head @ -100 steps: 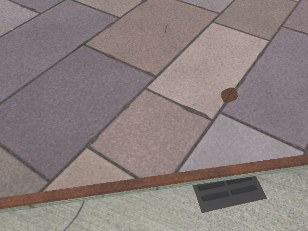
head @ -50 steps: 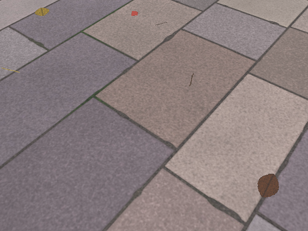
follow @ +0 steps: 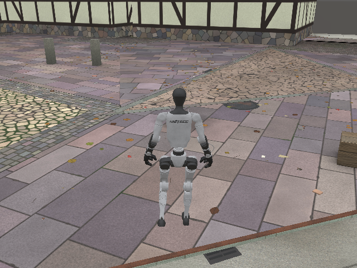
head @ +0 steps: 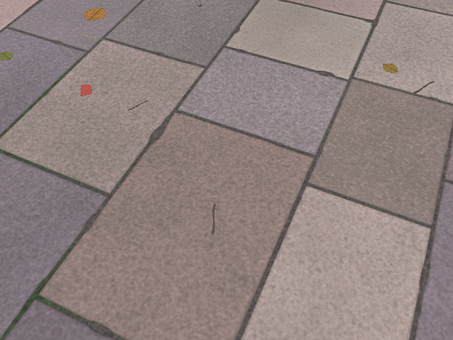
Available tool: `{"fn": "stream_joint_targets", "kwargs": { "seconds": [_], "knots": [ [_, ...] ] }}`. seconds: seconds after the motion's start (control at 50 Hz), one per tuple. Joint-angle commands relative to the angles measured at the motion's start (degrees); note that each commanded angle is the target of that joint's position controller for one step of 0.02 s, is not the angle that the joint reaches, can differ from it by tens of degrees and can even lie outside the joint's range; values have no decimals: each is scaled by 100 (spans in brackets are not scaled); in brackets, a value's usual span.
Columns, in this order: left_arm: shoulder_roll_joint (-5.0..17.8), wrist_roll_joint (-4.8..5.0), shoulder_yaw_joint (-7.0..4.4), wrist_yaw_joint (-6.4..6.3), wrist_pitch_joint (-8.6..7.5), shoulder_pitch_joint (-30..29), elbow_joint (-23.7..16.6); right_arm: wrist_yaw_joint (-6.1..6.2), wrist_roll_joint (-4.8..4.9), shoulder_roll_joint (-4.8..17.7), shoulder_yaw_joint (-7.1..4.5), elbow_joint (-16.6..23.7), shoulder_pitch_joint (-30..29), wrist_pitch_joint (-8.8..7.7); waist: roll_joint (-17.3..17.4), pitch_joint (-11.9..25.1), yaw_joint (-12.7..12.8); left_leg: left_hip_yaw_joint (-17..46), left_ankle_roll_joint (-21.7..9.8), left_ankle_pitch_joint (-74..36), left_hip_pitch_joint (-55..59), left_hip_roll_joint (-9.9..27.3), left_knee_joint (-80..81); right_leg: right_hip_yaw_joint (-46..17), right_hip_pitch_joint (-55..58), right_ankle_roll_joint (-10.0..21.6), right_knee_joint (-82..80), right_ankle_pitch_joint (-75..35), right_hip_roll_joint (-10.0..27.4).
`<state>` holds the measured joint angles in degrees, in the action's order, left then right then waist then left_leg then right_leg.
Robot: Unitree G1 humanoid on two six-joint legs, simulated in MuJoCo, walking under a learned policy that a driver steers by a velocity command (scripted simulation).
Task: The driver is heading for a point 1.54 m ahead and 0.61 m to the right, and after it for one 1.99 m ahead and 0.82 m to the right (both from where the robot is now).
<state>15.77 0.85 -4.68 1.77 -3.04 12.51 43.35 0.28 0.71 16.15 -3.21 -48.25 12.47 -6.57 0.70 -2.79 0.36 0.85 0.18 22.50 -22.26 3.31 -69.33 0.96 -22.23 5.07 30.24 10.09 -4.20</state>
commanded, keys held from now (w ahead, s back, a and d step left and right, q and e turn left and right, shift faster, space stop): w+e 1.00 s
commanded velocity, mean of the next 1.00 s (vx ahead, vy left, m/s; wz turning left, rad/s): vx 0.50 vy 0.00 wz -0.58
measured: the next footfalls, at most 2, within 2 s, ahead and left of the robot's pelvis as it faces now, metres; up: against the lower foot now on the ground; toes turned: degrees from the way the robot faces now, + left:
left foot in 0.36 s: +0.41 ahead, +0.11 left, +0.00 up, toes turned -16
right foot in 0.88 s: +0.57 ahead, -0.24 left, +0.00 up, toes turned -34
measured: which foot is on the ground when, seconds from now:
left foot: up 0.00-0.34, down 0.36-0.88, up 0.90-1.00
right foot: down 0.00-0.36, up 0.38-0.86, down 0.88-1.00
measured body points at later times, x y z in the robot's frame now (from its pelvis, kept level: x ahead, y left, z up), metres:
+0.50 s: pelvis +0.30 +0.03 +0.00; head +0.32 +0.03 +0.45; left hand +0.46 +0.28 -0.11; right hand +0.37 -0.27 -0.09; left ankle +0.37 +0.12 -0.73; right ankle +0.18 -0.07 -0.64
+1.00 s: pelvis +0.52 -0.12 +0.00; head +0.55 -0.16 +0.45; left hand +0.81 +0.01 -0.09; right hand +0.45 -0.42 -0.12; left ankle +0.52 +0.07 -0.63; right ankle +0.53 -0.22 -0.73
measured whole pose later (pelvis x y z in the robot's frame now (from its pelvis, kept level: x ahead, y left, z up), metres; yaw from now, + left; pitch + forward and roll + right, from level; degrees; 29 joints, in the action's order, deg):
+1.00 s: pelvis +0.52 -0.12 +0.00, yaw -36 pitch +2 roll +0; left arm 16.9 0.9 -4.3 1.8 -2.0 11.9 35.4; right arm -0.6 0.8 17.7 -3.1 -46.0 12.3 -6.1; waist 0.8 -3.8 -0.7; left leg 1.0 0.4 22.9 -22.1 3.4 -68.9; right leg 0.5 -22.4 5.3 31.1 10.3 -4.4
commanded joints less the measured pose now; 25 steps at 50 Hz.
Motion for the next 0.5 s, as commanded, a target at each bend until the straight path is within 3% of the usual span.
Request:
{"fn": "stream_joint_targets", "kwargs": {
  "seconds": [0.02, 0.08, 0.14, 0.18, 0.22, 0.28, 0.32, 0.34, 0.36, 0.38, 0.4, 0.42, 0.44, 0.46, 0.5],
  "knots": [
    [559, -80, -116, -80, -94, 177, -460, 4, -90, 696, -183, 571, -250, -144, -293, 752, -24, 430, -52, -548, -1537, 384, 341, -2307, 1781, 1210, -1651, -1022, 1519],
    [797, -15, -174, -175, -118, 298, -477, 7, -157, 467, -138, 669, -417, 13, -197, 467, -98, 256, 224, -938, -1507, 296, 1290, -1859, 1199, 1226, -1833, -1559, 1366],
    [909, 22, -215, -254, -81, 494, -446, -27, -159, 275, -55, 857, -1107, 16, -365, 250, 126, 161, 338, -2190, -1175, 16, 2813, -1426, 794, 933, -1814, -1264, 982],
    [934, 34, -230, -273, -51, 678, -398, -76, -104, 233, -27, 970, -1484, -9, -491, 211, 295, 95, 343, -2808, -818, -191, 3501, -1429, 665, 783, -1780, -910, 913],
    [928, 66, -242, -272, -29, 865, -322, -108, -40, 327, -51, 1081, -1701, -32, -550, 189, 373, 205, 305, -2948, -674, -266, 3825, -1674, 826, 718, -1639, -648, 1017],
    [862, 77, -250, -323, 38, 933, -296, -164, -23, 561, -135, 1133, -1680, -98, -634, 232, 284, 416, 146, -2519, -600, -259, 4183, -2160, 1433, 607, -1106, -533, 1227],
    [854, 44, -263, -340, 90, 823, -351, -165, -23, 684, -209, 1041, -1270, -154, -782, 353, 42, 308, -33, -2042, -56, -308, 4314, -2348, 1549, 501, -651, -905, 1227],
    [709, 26, -209, -324, 96, 750, -414, -135, -67, 822, -295, 907, -723, -181, -740, 678, -243, 250, -199, -2028, 810, -273, 4461, -2216, 1413, 342, -54, -1293, 941],
    [410, -48, -87, -293, 84, 688, -543, -93, -170, 1090, -377, 820, 123, -193, -341, 1457, -631, 947, -535, -1756, 2302, 518, 4262, -1842, 753, 135, 1379, -772, 600],
    [-15, 68, 35, -292, 27, 1539, -671, -78, -241, 1565, -491, 656, 797, -126, 1446, 2291, -362, 3488, -1493, -839, 4407, 1894, 4605, -1111, -1314, -322, 3413, 1830, -255],
    [468, 162, 2, -308, 3, 1664, -598, -115, -71, 1188, -417, 607, 815, -91, 1626, 2251, -402, 4630, -1629, 553, 4460, 2175, 5049, -1175, -2215, -390, 4385, 2362, 130],
    [887, 147, -107, -307, 27, 1069, -613, -91, -50, 741, -298, 721, 494, -50, 932, 1438, -556, 3740, -1341, 720, 3745, 1898, 5192, -1155, -2454, -433, 4654, 1829, 387],
    [932, 76, -127, -313, 58, 631, -701, -71, -99, 598, -238, 755, 185, 6, 488, 943, -508, 2852, -1122, 64, 2973, 1645, 5226, -918, -2311, -457, 4567, 1385, 605],
    [865, 5, -140, -295, 63, 370, -795, -69, -134, 483, -193, 712, -27, 41, 383, 558, -397, 2267, -1058, -606, 2291, 1409, 5359, -874, -2151, -458, 4291, 1113, 764],
    [642, 65, -138, -228, 124, 425, -843, -56, -166, 384, -154, 639, -151, 26, 604, 349, -172, 1488, -973, -1174, 1639, 1126, 5657, -798, -1716, -424, 3905, 865, 997]
  ]
}}
Velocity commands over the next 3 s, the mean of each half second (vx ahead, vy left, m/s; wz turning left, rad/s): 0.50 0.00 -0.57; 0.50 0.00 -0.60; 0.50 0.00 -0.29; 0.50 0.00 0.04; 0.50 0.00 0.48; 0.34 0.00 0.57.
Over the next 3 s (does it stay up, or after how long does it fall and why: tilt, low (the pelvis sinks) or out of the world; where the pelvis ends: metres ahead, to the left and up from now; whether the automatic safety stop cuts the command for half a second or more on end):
stays up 1.42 -0.71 0.00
